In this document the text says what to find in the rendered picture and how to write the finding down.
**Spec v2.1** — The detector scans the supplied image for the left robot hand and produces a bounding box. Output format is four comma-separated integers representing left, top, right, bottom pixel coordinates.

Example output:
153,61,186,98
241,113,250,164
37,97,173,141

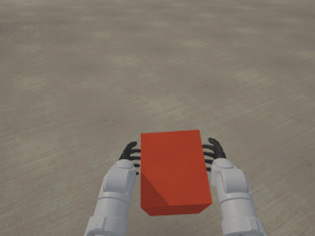
119,142,141,175

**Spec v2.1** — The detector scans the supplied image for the carton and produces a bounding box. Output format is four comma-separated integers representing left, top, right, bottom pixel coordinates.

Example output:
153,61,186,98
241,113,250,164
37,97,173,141
141,130,213,216

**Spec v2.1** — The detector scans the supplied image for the right robot forearm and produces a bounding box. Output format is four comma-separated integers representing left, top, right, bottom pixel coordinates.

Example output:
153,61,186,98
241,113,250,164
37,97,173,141
211,157,268,236

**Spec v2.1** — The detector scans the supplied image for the right robot hand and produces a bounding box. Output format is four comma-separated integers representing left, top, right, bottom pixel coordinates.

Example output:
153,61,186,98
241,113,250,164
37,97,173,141
202,138,226,172

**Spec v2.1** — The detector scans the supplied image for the left robot forearm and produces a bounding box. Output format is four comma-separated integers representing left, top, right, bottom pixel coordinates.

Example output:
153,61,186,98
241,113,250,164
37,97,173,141
84,159,137,236

